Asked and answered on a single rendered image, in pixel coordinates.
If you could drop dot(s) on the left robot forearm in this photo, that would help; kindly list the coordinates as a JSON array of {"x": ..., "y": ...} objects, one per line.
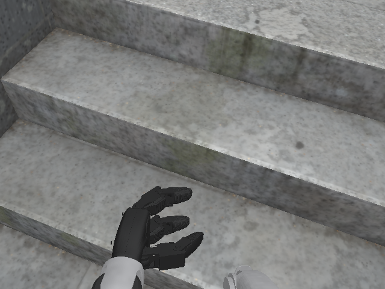
[{"x": 120, "y": 273}]

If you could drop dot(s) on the right robot thigh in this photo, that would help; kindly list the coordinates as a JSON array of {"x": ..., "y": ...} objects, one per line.
[{"x": 248, "y": 279}]

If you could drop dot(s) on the right robot shin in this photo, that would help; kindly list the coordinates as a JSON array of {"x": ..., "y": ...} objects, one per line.
[{"x": 242, "y": 268}]

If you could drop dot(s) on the left robot hand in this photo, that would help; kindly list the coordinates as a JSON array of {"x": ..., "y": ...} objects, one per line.
[{"x": 137, "y": 231}]

